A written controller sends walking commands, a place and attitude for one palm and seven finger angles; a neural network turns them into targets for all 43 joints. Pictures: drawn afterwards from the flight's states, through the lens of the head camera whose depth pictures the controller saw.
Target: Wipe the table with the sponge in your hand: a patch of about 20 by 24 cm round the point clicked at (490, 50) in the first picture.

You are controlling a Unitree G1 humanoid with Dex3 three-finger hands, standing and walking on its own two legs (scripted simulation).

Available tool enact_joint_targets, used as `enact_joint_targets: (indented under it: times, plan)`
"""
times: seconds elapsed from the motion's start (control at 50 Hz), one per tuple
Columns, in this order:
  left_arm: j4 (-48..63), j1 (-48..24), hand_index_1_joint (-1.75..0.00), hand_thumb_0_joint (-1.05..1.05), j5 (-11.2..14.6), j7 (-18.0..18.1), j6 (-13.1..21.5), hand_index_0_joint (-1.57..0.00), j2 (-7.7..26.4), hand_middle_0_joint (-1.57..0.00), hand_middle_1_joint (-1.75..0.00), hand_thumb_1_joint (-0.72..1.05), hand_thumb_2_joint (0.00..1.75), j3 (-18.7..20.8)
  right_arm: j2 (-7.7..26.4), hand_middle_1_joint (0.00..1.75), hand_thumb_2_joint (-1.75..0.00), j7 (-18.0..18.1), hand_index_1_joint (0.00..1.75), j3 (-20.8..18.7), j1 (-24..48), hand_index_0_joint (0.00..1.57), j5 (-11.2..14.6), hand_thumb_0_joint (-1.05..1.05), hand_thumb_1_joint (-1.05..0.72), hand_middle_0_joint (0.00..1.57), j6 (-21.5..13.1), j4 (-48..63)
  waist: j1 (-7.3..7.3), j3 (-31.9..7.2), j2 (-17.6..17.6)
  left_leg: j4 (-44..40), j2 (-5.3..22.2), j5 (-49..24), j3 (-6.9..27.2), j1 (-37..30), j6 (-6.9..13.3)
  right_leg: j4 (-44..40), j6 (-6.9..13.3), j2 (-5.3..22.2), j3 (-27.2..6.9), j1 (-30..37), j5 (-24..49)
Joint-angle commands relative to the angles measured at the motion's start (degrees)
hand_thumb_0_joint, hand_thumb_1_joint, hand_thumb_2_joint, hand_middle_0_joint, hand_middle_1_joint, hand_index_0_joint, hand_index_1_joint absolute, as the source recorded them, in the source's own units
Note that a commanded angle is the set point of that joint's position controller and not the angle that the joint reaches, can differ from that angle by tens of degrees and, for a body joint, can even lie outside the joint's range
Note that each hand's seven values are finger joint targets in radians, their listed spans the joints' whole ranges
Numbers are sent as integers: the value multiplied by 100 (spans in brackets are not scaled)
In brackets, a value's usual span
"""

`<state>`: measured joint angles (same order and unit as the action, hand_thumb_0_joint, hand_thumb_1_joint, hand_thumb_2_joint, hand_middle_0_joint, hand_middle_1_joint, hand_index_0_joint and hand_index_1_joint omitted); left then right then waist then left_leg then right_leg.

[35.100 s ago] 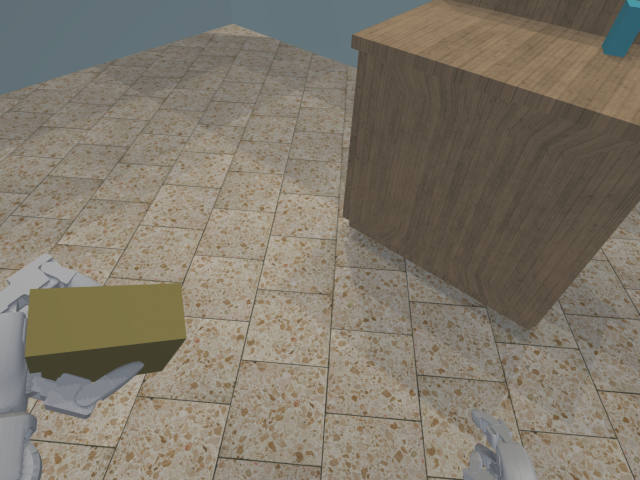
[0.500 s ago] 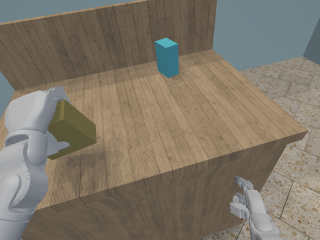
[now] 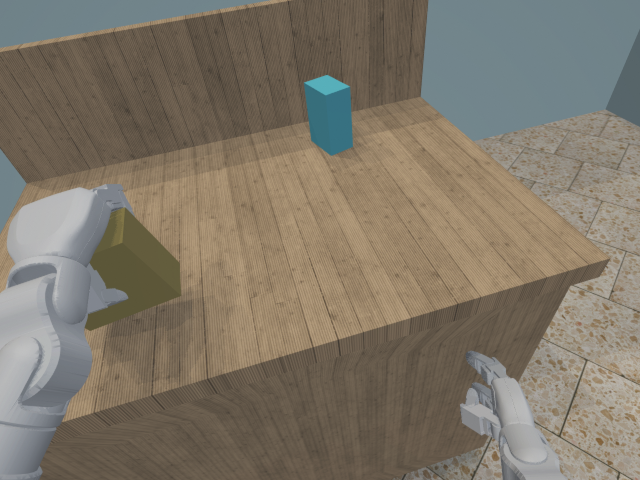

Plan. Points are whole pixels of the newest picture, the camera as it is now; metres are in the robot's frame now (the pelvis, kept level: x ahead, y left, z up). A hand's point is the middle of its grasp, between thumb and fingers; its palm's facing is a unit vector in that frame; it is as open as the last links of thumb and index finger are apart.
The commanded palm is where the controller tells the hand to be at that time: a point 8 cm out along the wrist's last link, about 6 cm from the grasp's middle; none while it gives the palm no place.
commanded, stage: move the sponge above the wiping area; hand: left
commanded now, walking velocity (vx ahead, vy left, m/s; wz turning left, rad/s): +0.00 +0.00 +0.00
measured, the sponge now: (116, 280) +0.26 +0.30 +0.15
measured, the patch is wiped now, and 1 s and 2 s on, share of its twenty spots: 0.10 0.10 0.10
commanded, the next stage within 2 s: turn the palm down, sponge in hand in 1.80 s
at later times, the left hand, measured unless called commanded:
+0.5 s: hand (103, 253) +0.26 +0.29 +0.20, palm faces +0.26 -0.10 -0.96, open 9.8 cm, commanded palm +0.20 +0.28 +0.27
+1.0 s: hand (93, 254) +0.25 +0.28 +0.21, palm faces +0.28 -0.09 -0.96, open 9.8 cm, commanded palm +0.20 +0.28 +0.28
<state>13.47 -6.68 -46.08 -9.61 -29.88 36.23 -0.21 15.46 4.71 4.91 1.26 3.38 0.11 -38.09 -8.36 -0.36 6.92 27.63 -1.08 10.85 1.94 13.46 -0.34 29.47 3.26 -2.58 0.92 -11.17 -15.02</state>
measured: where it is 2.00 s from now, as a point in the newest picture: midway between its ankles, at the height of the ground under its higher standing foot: outside the picture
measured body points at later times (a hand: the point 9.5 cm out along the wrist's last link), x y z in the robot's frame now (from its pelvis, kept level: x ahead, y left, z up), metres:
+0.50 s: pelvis +0.00 +0.01 +0.00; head -0.02 -0.03 +0.45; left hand +0.24 +0.29 +0.25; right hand +0.27 -0.17 -0.07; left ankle +0.05 +0.12 -0.74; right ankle +0.01 -0.08 -0.74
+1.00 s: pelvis +0.00 +0.00 +0.00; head -0.02 -0.05 +0.45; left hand +0.23 +0.29 +0.26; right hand +0.27 -0.17 -0.07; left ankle +0.05 +0.12 -0.74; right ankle +0.01 -0.08 -0.74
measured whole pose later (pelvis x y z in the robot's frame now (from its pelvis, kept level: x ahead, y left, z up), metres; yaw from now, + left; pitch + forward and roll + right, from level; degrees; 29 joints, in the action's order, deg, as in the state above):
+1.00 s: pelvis +0.00 +0.00 +0.00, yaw -1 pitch -4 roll +1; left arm 21.7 -2.3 -43.9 -7.0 -32.2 35.3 0.6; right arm 15.0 4.2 5.0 0.5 3.8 1.6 -37.2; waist -8.8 -1.1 7.4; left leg 27.0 -1.0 10.7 1.5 12.6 -0.2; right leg 28.8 3.1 -2.6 0.3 -10.5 -14.7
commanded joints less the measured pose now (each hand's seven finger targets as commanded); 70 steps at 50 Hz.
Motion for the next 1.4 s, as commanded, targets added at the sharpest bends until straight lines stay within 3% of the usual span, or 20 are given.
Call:
enact_joint_targets:
  times: [0.0,0.18,0.32,0.44,0.48,0.52,0.58,0.62,0.68,0.8,0.88,0.92,0.98,1.04,1.12,1.18,1.24,1.28,1.3,1.38]
  plan:
    - [1136,-1510,-160,0,-184,191,113,-120,1413,-120,-160,10,130,891,380,30,-90,32,30,-184,1541,20,9,0,-90,20,-391,1147,-38,-1391,-359,-139,-107,-690,185,-521,121,-659,32,376,-718,165,679]
    - [1423,-1773,-160,0,-333,350,219,-120,1676,-120,-160,10,130,1089,355,30,-90,52,30,-173,1682,20,0,0,-90,20,-430,1163,-91,-1256,-87,-264,-99,-598,289,-632,108,-696,151,265,-842,46,365]
    - [1467,-1913,-160,0,-262,503,257,-120,1103,-120,-160,10,130,627,284,30,-90,33,30,-206,1545,20,-32,0,-90,20,-495,1092,-61,-1312,-139,-378,-69,-594,301,-741,68,-713,100,291,-551,31,306]
    - [1605,-1405,-160,0,-133,516,126,-120,1044,-120,-160,10,130,747,323,30,-90,0,30,-213,1548,20,-6,0,-90,20,-373,1171,-96,-1230,-391,-459,-38,-618,290,-639,58,-717,70,262,-478,110,425]
    - [1804,-1331,-160,0,-118,551,72,-120,1251,-120,-160,10,130,997,315,30,-90,2,30,-196,1740,20,37,0,-90,20,-387,1229,-170,-1243,-245,-476,-33,-529,317,-650,67,-701,162,197,-691,115,318]
    - [1905,-1321,-160,0,-101,570,73,-120,972,-120,-160,10,130,742,293,30,-90,-17,30,-212,1562,20,20,0,-90,20,-336,1242,-110,-1285,-238,-482,-24,-595,266,-658,52,-664,89,236,-476,119,397]
    - [1791,-1349,-160,0,-70,596,-10,-120,1153,-120,-160,10,130,904,319,30,-90,14,30,-183,1675,20,47,0,-90,20,-345,1252,-123,-1103,-341,-508,-20,-370,300,-608,72,-743,136,184,-639,28,184]
    - [1772,-1600,-160,0,-109,610,13,-120,930,-120,-160,10,130,641,304,30,-90,12,30,-176,1540,20,36,0,-90,20,-326,1239,-44,-1143,-313,-522,-32,-372,266,-640,63,-741,75,210,-482,-10,176]
    - [2024,-1576,-160,0,-122,647,-2,-120,1240,-120,-160,10,130,886,318,30,-90,15,30,-191,1699,20,47,0,-90,20,-382,1282,-133,-1314,-76,-471,-52,-467,296,-709,76,-692,164,170,-682,128,274]
    - [2090,-1446,-160,0,-112,632,-79,-120,1297,-120,-160,10,130,974,326,30,-90,-5,30,-187,1613,20,7,0,-90,20,-333,1308,-131,-1524,-200,-321,-88,-812,240,-706,88,-660,129,234,-703,269,616]
    - [1869,-1065,-160,0,1,554,-165,-120,1469,-120,-160,10,130,1201,356,30,-90,-20,30,-173,1668,20,49,0,-90,20,-289,1267,-139,-1165,-282,-291,-67,-732,228,-595,88,-725,129,211,-841,113,621]
    - [1636,-1079,-160,0,32,506,-164,-120,1266,-120,-160,10,130,1023,350,30,-90,-6,30,-176,1486,20,35,0,-90,20,-261,1240,-64,-1050,-535,-272,-58,-669,202,-526,92,-760,44,267,-725,35,591]
    - [1647,-1076,-160,0,24,445,-170,-120,1537,-120,-160,10,130,1207,387,30,-90,28,30,-167,1622,20,75,0,-90,20,-292,1264,-93,-1114,-442,-247,-78,-501,210,-546,107,-797,80,239,-898,19,376]
    - [1630,-1382,-160,0,-12,380,-81,-120,1196,-120,-160,10,130,780,366,30,-90,56,30,-178,1499,20,44,0,-90,20,-344,1243,-5,-1155,-344,-216,-99,-505,201,-612,116,-816,11,302,-718,-44,342]
    - [1781,-1809,-160,0,-163,391,28,-120,1239,-120,-160,10,130,644,311,30,-90,95,30,-176,1521,20,8,0,-90,20,-503,1233,-17,-1289,-162,-177,-126,-573,221,-734,117,-775,62,308,-772,-51,309]
    - [1815,-1950,-160,0,-282,425,29,-120,1765,-120,-160,10,130,1080,352,30,-90,119,30,-165,1637,20,13,0,-90,20,-515,1202,-104,-1352,-228,-215,-139,-579,281,-750,127,-790,148,237,-1019,30,254]
    - [1578,-1782,-160,0,-252,468,42,-120,1621,-120,-160,10,130,1055,348,30,-90,73,30,-182,1470,20,-54,0,-90,20,-451,1152,-129,-1355,-306,-220,-137,-778,234,-642,98,-743,82,300,-787,142,539]
    - [1388,-1769,-160,0,-195,471,-19,-120,1932,-120,-160,10,130,1381,388,30,-90,81,30,-182,1603,20,13,0,-90,20,-429,1111,-162,-1221,-231,-247,-118,-651,261,-581,79,-768,149,243,-1010,102,423]
    - [1441,-1753,-160,0,-137,450,-15,-120,1618,-120,-160,10,130,1149,344,30,-90,67,30,-180,1545,20,-3,0,-90,20,-401,1167,-146,-1329,-243,-206,-114,-714,216,-559,81,-721,97,313,-875,176,566]
    - [943,-1311,-160,0,38,312,-108,-120,1564,-120,-160,10,130,1205,389,30,-90,62,30,-177,1550,20,62,0,-90,20,-331,1158,-103,-1021,-631,-187,-82,-488,192,-407,76,-824,52,298,-948,-3,384]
